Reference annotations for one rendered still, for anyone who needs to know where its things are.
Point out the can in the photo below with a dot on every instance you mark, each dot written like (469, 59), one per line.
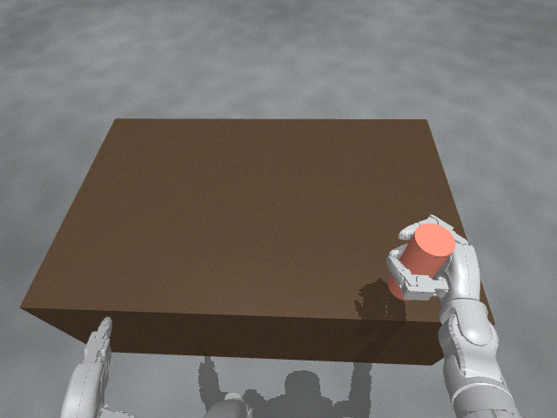
(427, 251)

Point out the right robot arm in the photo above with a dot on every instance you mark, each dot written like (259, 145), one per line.
(472, 375)

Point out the right robot hand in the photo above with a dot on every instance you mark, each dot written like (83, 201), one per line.
(459, 277)

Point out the left robot hand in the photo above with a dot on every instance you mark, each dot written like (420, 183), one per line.
(84, 397)

